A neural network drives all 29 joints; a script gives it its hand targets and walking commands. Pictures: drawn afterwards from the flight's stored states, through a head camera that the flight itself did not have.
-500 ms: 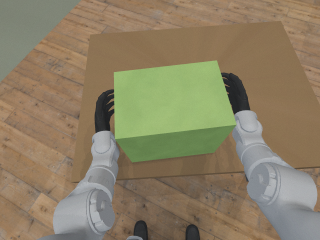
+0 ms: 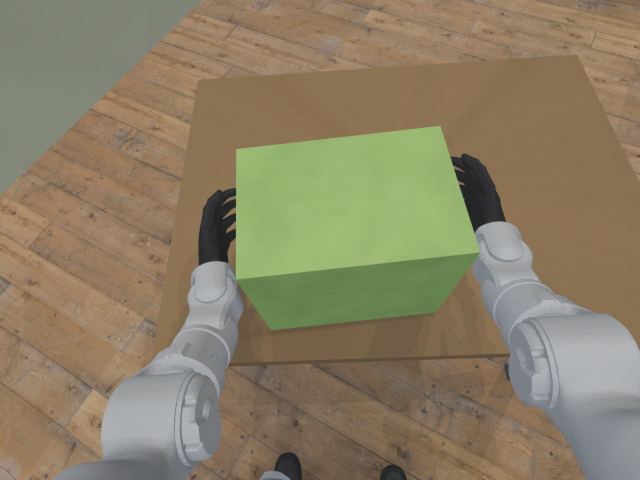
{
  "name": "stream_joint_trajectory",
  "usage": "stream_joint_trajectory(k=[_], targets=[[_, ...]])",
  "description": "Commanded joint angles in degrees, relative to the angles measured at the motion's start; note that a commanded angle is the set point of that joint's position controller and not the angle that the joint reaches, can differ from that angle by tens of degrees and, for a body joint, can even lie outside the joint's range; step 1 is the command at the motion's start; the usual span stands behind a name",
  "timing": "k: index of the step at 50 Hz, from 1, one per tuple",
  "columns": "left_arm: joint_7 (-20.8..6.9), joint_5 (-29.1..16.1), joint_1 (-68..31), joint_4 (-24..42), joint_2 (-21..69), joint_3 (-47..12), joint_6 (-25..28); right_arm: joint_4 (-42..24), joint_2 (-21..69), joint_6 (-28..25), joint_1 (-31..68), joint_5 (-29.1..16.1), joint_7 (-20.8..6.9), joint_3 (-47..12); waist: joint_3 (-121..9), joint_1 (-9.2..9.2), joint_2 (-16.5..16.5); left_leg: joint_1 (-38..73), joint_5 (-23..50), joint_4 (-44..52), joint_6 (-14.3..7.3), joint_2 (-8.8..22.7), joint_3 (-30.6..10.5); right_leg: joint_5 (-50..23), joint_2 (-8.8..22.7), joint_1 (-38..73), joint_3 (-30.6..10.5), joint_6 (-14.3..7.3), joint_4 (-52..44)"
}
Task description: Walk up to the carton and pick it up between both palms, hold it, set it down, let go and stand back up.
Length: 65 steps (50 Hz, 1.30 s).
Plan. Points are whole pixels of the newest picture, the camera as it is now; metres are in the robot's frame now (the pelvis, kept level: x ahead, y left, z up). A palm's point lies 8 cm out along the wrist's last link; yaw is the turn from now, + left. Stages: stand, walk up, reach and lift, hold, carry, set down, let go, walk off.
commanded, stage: set down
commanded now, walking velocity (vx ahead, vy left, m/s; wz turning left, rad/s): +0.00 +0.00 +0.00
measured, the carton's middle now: (346, 239) +0.44 +0.03 -0.05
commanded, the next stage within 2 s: none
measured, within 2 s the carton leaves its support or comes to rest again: neither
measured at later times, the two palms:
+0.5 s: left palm (168, 248) +0.38 +0.26 +0.01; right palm (527, 194) +0.48 -0.19 +0.03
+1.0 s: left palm (122, 194) +0.39 +0.27 +0.11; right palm (569, 130) +0.49 -0.19 +0.13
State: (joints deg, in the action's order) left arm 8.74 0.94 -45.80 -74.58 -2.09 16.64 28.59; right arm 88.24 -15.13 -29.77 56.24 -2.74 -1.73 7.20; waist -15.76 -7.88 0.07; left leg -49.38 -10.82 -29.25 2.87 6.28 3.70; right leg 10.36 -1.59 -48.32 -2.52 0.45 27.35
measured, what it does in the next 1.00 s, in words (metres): stands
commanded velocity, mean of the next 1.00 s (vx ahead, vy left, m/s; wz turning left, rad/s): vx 0.00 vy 0.00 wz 0.00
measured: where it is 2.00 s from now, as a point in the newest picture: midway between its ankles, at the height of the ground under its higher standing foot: outside the picture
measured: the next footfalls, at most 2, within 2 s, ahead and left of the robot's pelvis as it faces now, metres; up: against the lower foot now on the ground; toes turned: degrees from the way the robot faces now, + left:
none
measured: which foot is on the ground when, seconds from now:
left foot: down 0.00-1.00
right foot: down 0.00-1.00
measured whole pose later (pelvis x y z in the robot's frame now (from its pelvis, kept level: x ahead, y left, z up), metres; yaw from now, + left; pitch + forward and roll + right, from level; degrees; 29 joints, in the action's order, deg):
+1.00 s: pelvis -0.04 -0.01 +0.00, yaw +2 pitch +25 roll -1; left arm 5.1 -20.3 -60.4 -69.2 -17.5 -1.7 5.1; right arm 80.5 -31.6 -7.7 68.4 -30.5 -7.1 -17.4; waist -14.1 -10.4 0.3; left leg -46.5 -8.3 -30.0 3.7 6.2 1.6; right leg 9.8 -1.6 -45.9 -0.6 -0.4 30.5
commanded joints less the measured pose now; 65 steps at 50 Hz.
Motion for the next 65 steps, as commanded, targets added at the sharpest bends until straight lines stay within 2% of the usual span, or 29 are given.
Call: stream_joint_trajectory(k=[1, 6, 9, 15, 17, 20, 22, 25, 26, 27, 28, 29, 32, 33, 39, 41, 44, 46, 47, 49, 52, 53, 54, 55, 58, 60, 63, 64, 65], targets=[[-1.0, -7.1, -21.3, -0.4, -10.4, -4.9, 1.9, -6.4, -6.3, 0.0, 25.4, -10.1, 0.0, -12.2, -41.6, -2.95, 6.9, 16.5, 30.0, -8.7, 0.0, -5.0, 4.8, -31.4, -2.5, 23.7, 4.0, 1.2, 7.5], [-2.5, -11.6, -26.0, -2.7, -15.0, -8.4, 1.4, -4.1, -12.5, 0.0, 29.8, -16.0, 0.2, -16.4, -43.5, -1.77, 8.4, 13.3, 28.2, -9.2, 0.7, -4.8, 4.5, -29.3, -2.9, 20.4, 4.6, 2.2, 9.9], [-3.8, -16.2, -27.7, -6.2, -16.9, -12.0, 0.6, -1.8, -14.7, 2.0, 30.9, -19.2, -0.7, -19.2, -40.4, -0.94, 11.2, 10.3, 21.8, -9.2, 0.0, -4.8, 4.8, -23.8, -2.7, 18.9, 4.3, 2.1, 9.8], [-4.5, -20.9, -31.4, -1.4, -19.9, -17.4, -0.8, -5.6, -18.6, 3.8, 32.6, -24.1, -2.7, -21.4, -44.8, -1.19, 8.5, 9.1, 18.4, -8.8, 0.9, -4.8, 4.4, -17.5, -3.0, 16.4, 4.8, 2.1, 9.6], [-4.4, -21.6, -31.2, -2.1, -20.3, -19.3, -2.4, -4.6, -18.8, 5.9, 31.8, -25.9, -3.7, -22.6, -41.0, -1.01, 7.2, 8.0, 14.6, -8.3, 0.6, -4.8, 4.1, -11.9, -2.7, 14.6, 4.7, 1.8, 9.1], [-3.5, -23.9, -33.9, 7.9, -20.5, -21.4, -4.5, -10.7, -20.8, 7.3, 32.9, -28.1, -5.1, -22.2, -48.8, -1.18, 4.6, 12.4, 18.0, -9.4, 1.0, -4.5, 3.2, -12.0, -3.5, 11.8, 5.4, 1.5, 9.1], [-3.6, -23.1, -32.8, 9.1, -21.5, -19.8, -5.9, -13.8, -20.2, 8.1, 32.6, -28.3, -5.6, -22.6, -49.2, -2.64, 5.7, 9.5, 17.9, -10.1, 0.3, -5.2, 3.5, -15.6, -2.8, 15.5, 4.5, 1.8, 9.9], [-4.0, -22.8, -32.7, 6.6, -21.6, -19.6, -7.6, -12.8, -20.1, 10.2, 33.1, -27.8, -6.0, -22.4, -46.8, -2.32, 8.4, 4.5, 12.3, -8.6, -1.2, -5.3, 3.3, -13.3, -2.3, 18.0, 3.4, 2.2, 10.7], [-3.6, -22.3, -33.8, 7.6, -22.8, -19.0, -8.4, -12.8, -21.6, 10.7, 33.5, -28.0, -6.1, -21.9, -47.4, -2.51, 7.4, 4.9, 11.4, -8.1, -1.0, -5.3, 3.1, -12.1, -2.3, 18.2, 3.1, 2.1, 10.6], [-3.2, -21.3, -32.7, 9.1, -22.8, -18.4, -9.5, -12.7, -22.3, 11.0, 32.6, -28.7, -6.1, -22.0, -47.2, -2.95, 6.1, 7.3, 13.7, -8.2, -0.8, -5.2, 3.0, -13.0, -2.8, 18.3, 3.5, 1.9, 10.4], [-3.2, -21.6, -33.0, 8.0, -23.5, -17.7, -10.4, -13.3, -22.0, 11.5, 33.4, -28.9, -5.9, -22.9, -46.1, -3.67, 7.3, 7.4, 13.7, -8.3, -1.1, -5.3, 3.3, -13.5, -2.6, 19.0, 3.0, 2.1, 10.1], [-3.4, -21.5, -33.9, 7.9, -24.2, -17.3, -11.1, -13.8, -22.0, 11.8, 34.1, -28.3, -5.4, -22.5, -46.2, -3.02, 8.4, 6.7, 13.9, -7.8, -1.4, -5.4, 3.4, -15.8, -2.4, 21.3, 2.9, 2.5, 10.1], [-3.2, -19.5, -33.1, 12.5, -25.3, -14.8, -13.2, -15.6, -24.2, 12.5, 32.8, -28.7, -4.7, -22.8, -48.8, -3.68, 7.9, 9.7, 19.0, -6.7, -0.7, -5.5, 3.5, -23.1, -2.6, 26.9, 2.8, 2.9, 9.9], [-3.4, -18.8, -32.1, 10.9, -25.3, -14.6, -13.9, -14.6, -23.6, 13.0, 32.3, -28.8, -4.6, -23.6, -47.0, -3.8, 8.1, 10.3, 20.0, -6.5, -0.5, -5.7, 3.6, -24.6, -2.6, 28.4, 2.7, 3.0, 9.5], [-3.9, -21.5, -33.6, 13.6, -25.2, -15.5, -18.0, -21.3, -25.1, 15.8, 36.1, -27.2, -3.6, -23.1, -43.0, -1.64, 12.7, 13.5, 17.3, -3.1, -1.5, -5.4, 2.9, -24.3, -2.7, 31.3, 2.9, 3.6, 6.7], [-3.3, -21.7, -35.7, 17.5, -25.8, -15.3, -19.6, -22.7, -26.5, 17.2, 36.9, -27.8, -3.8, -21.8, -44.2, -1.9, 9.5, 16.8, 19.0, -2.3, -0.6, -5.3, 3.0, -23.2, -3.0, 30.5, 3.3, 3.0, 5.5], [-3.9, -21.3, -34.6, 9.3, -23.4, -17.3, -21.7, -12.5, -25.2, 20.4, 35.9, -27.8, -4.8, -23.4, -33.0, -1.19, 8.6, 18.7, 16.6, -1.2, -0.3, -4.5, 1.5, -16.2, -2.8, 25.7, 3.9, 1.4, 2.8], [-3.6, -21.5, -33.3, 13.0, -22.3, -17.8, -22.5, -13.6, -25.4, 20.8, 34.8, -28.2, -5.7, -23.3, -33.4, -1.61, 8.0, 23.0, 18.4, -1.6, -0.2, -3.9, 0.9, -13.7, -3.3, 23.4, 4.5, 1.0, 1.9], [-3.7, -21.2, -32.9, 8.8, -22.3, -18.3, -23.0, -10.8, -24.4, 21.3, 34.4, -28.1, -5.8, -24.0, -29.4, -1.34, 8.4, 22.3, 17.2, -1.1, -0.5, -4.0, 0.8, -12.8, -2.8, 23.3, 4.2, 1.0, 1.1], [-3.6, -20.7, -31.2, 13.4, -22.9, -17.8, -23.5, -14.8, -25.3, 20.9, 32.8, -28.4, -5.8, -23.2, -32.2, -1.54, 7.8, 23.1, 18.5, -0.5, -0.3, -4.6, 1.1, -15.6, -2.6, 26.7, 3.8, 1.6, 0.7], [-3.6, -19.0, -31.3, 13.2, -23.2, -17.3, -24.2, -11.5, -24.8, 22.1, 30.8, -29.6, -6.7, -23.3, -27.9, -1.52, 5.3, 22.0, 17.5, 0.5, 0.0, -4.9, 1.0, -13.3, -2.4, 28.0, 3.5, 1.5, 0.3], [-3.1, -19.0, -30.4, 18.2, -23.6, -16.8, -24.0, -15.6, -25.9, 21.3, 29.6, -30.3, -7.1, -22.9, -30.9, -2.2, 4.1, 23.9, 19.8, 1.0, 0.5, -4.9, 1.0, -14.9, -2.7, 28.9, 3.6, 1.6, 0.0], [-3.1, -18.9, -31.4, 15.7, -24.2, -16.7, -24.4, -13.9, -26.1, 21.7, 30.7, -30.4, -7.2, -22.9, -28.2, -1.68, 5.5, 23.0, 18.5, 1.2, 0.1, -4.9, 0.8, -14.0, -2.4, 28.5, 3.6, 1.6, -0.3], [-3.1, -18.9, -30.4, 18.6, -24.0, -16.4, -24.3, -16.9, -25.9, 21.3, 29.5, -30.3, -7.3, -22.7, -29.1, -1.67, 5.6, 22.3, 19.1, 1.3, -0.1, -5.1, 0.9, -15.9, -2.0, 30.3, 3.3, 1.9, -0.1], [-2.6, -16.6, -28.6, 23.4, -23.9, -14.8, -24.1, -17.9, -26.1, 20.5, 27.0, -30.1, -7.4, -21.1, -31.0, -1.79, 2.6, 24.5, 21.8, 1.3, 0.4, -5.3, 0.9, -18.7, -2.2, 31.6, 3.5, 2.0, 0.0], [-2.8, -15.6, -24.5, 27.7, -22.4, -14.6, -24.2, -18.4, -26.3, 19.6, 21.8, -30.2, -7.3, -19.9, -32.8, -0.68, -0.1, 28.3, 25.8, 0.9, 1.4, -5.3, 0.7, -22.0, -2.4, 32.4, 3.9, 1.6, -0.5], [-3.5, -15.1, -23.6, 25.9, -22.5, -13.9, -24.3, -18.6, -26.8, 19.2, 22.6, -29.5, -7.4, -19.7, -28.3, -0.26, 1.6, 25.7, 21.3, 1.7, 0.7, -5.7, 0.7, -19.2, -1.9, 32.5, 3.6, 1.7, -0.9], [-3.8, -14.7, -17.9, 28.1, -20.9, -13.8, -24.3, -20.5, -26.1, 18.6, 17.6, -29.5, -7.1, -20.2, -28.5, 0.47, 3.3, 26.9, 22.9, 1.9, 0.5, -5.9, 0.5, -23.2, -2.2, 35.6, 3.5, 2.2, -0.8], [-3.9, -13.8, -17.1, 32.2, -21.0, -12.8, -24.1, -22.8, -26.8, 17.6, 16.6, -29.7, -6.8, -19.5, -31.0, 0.56, 1.7, 27.9, 25.5, 2.0, 0.9, -5.9, 0.2, -26.3, -2.0, 36.4, 3.5, 2.2, -0.7]])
